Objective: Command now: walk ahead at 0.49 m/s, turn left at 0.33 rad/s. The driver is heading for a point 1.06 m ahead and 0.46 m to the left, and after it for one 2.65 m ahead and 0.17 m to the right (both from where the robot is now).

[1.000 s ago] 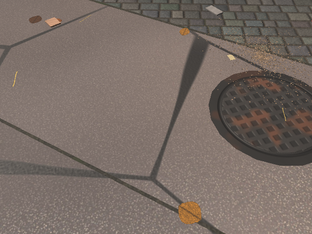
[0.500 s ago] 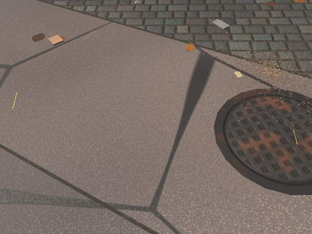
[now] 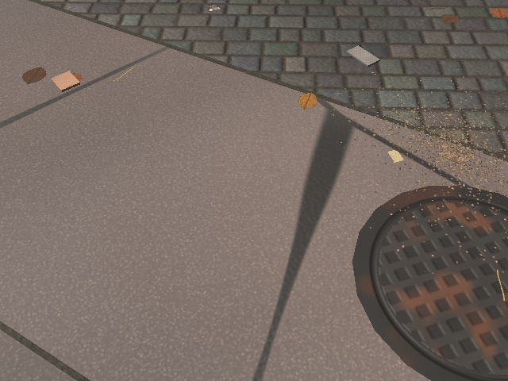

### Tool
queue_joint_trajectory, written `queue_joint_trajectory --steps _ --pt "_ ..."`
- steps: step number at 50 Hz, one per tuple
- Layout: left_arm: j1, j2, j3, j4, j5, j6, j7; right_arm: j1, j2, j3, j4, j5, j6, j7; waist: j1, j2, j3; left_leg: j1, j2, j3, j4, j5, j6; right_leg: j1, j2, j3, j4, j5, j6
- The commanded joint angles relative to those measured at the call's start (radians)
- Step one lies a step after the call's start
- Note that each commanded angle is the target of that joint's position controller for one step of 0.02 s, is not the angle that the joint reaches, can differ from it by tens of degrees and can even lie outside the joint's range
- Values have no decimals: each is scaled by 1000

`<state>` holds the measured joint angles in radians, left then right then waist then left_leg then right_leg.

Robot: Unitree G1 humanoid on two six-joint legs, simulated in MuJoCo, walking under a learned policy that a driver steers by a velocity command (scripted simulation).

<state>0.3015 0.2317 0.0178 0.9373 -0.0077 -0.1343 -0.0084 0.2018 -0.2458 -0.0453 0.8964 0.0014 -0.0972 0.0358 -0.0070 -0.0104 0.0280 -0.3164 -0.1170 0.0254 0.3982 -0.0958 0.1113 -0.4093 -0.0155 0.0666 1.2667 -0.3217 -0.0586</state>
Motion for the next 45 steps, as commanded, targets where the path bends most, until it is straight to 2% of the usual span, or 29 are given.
queue_joint_trajectory --steps 1,3,5,8,11,13,14,15,16,17,18,19,20,21,22,23,25,29,33,36,38,40,41,42,43,44,45 --pt "68 78 28 -77 9 1 18 -34 -69 -6 -67 4 -17 2 66 17 -26 52 269 -358 -257 29 196 -147 -96 31 -74 45 26" --pt "3 79 29 -114 21 15 32 5 -111 -15 -63 4 -17 -13 57 39 2 -48 242 -299 -271 30 193 -136 -98 -1 -213 104 64" --pt "-114 75 25 -157 26 20 40 57 -143 -26 -59 5 -14 -29 19 54 20 -86 220 -279 -271 10 173 -129 -82 -17 -389 229 86" --pt "-243 64 17 -194 14 16 35 129 -163 -34 -51 20 -4 -40 -34 78 0 -58 200 -271 -224 -9 130 -66 -29 -19 -616 372 99" --pt "-314 91 23 -227 -4 10 25 176 -160 -36 -45 30 7 -43 -61 88 -19 28 231 -343 -164 -90 115 -35 -6 3 -719 368 108" --pt "-320 124 34 -241 -8 -2 16 179 -159 -37 -50 29 15 -49 -47 97 -29 87 252 -410 -101 -141 101 5 0 21 -783 300 95" --pt "-297 138 41 -240 -9 -9 13 168 -160 -39 -58 25 20 -52 -26 108 -36 99 251 -435 -60 -146 91 48 2 18 -809 256 81" --pt "-229 151 50 -222 -8 -14 13 155 -144 -34 -69 22 24 -53 12 116 -56 93 225 -440 3 -139 73 134 0 7 -844 219 60" --pt "-109 185 65 -199 1 -20 18 137 -102 -21 -86 17 23 -52 69 99 -125 28 177 -401 148 -138 39 309 -65 47 -854 192 19" --pt "65 251 82 -176 9 -17 24 157 -18 4 -106 1 18 -49 118 -68 -269 -117 84 -263 485 -334 -10 567 -269 235 -857 154 -48" --pt "109 310 98 -150 16 0 16 260 -16 9 -152 38 2 -44 53 -404 -317 -447 25 -167 718 -513 -29 753 -452 691 -966 -82 -191" --pt "51 196 77 -183 15 -1 11 238 -132 -15 -122 51 6 -49 70 -223 -218 -528 104 -214 853 -436 -41 670 -419 667 -992 -187 -169" --pt "12 144 63 -193 8 0 10 160 -162 -26 -132 43 14 -49 78 -121 -125 -537 131 -203 881 -336 -47 566 -373 491 -989 -96 -127" --pt "-44 128 55 -201 10 3 6 143 -138 -26 -131 33 23 -50 51 -51 -88 -485 163 -189 864 -258 -63 466 -318 367 -1010 39 -105" --pt "-80 112 51 -197 11 8 4 122 -125 -31 -141 24 28 -47 32 -60 -49 -468 188 -181 824 -211 -72 402 -280 282 -1034 122 -99" --pt "-90 109 49 -190 15 9 4 119 -107 -32 -150 26 35 -41 17 -86 -31 -425 212 -164 801 -182 -78 346 -250 201 -1061 181 -88" --pt "-74 115 56 -171 15 3 2 107 -77 -28 -168 28 46 -33 15 -94 -29 -417 219 -132 793 -135 -91 322 -225 99 -1088 303 -101" --pt "-32 153 72 -138 17 6 10 24 -62 -26 -223 25 52 -27 28 -58 -15 -480 227 -136 650 -27 -108 359 -244 -12 -1105 453 -123" --pt "-17 184 78 -128 11 18 18 -98 -49 -18 -273 21 47 -3 64 -56 14 -437 221 -78 429 123 -94 378 -238 -122 -1110 436 -102" --pt "24 207 84 -110 -1 31 21 -188 -45 -13 -320 24 47 17 89 -52 48 -428 214 -32 334 107 -74 428 -263 -165 -1098 422 -91" --pt "36 221 88 -100 -10 42 21 -220 -54 -16 -347 27 49 28 86 -57 60 -415 202 -4 292 38 -49 475 -283 -190 -1066 475 -75" --pt "23 249 96 -104 -15 54 24 -199 -79 -28 -359 24 53 33 51 -82 27 -308 152 51 263 -59 -11 492 -284 -233 -970 739 -55" --pt "18 267 101 -107 -17 60 28 -147 -103 -42 -353 21 57 31 15 -102 -16 -212 110 83 258 -106 11 492 -279 -252 -872 913 -46" --pt "3 275 103 -112 -20 69 33 -14 -141 -66 -321 22 59 27 -65 -93 -88 -33 60 106 203 -83 43 457 -254 -281 -693 1016 -28" --pt "8 256 94 -123 -15 69 38 164 -208 -102 -270 23 64 10 -147 -47 -179 263 51 54 159 -33 84 288 -213 -292 -441 904 10" --pt "56 133 57 -164 31 55 29 228 -313 -123 -253 28 70 -14 -99 203 -246 576 305 -355 137 -15 180 -97 -100 -282 -84 86 59" --pt "68 116 38 -211 14 10 16 223 -337 -113 -293 17 50 -6 -66 265 -436 742 472 -887 -53 -200 346 -332 44 -40 141 -302 73"
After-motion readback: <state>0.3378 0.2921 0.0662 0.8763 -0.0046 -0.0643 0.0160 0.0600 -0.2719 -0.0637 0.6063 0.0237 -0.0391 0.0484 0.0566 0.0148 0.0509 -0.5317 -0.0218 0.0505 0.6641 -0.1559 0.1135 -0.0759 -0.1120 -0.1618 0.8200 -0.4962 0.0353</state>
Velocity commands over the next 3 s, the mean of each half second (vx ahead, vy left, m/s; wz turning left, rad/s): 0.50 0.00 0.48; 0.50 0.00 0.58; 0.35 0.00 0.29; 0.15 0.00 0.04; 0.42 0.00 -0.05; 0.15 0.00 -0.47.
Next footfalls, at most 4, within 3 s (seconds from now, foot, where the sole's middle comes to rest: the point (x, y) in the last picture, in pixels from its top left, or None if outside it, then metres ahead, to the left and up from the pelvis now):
0.32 right None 0.34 -0.14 -0.77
0.86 left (189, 374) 0.51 0.21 -0.77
1.36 right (186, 260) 0.85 0.24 -0.77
1.68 left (129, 326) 0.64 0.38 -0.77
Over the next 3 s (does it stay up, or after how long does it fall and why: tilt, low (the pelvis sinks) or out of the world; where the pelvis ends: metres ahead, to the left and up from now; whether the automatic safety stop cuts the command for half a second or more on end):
stays up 0.98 0.54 -0.01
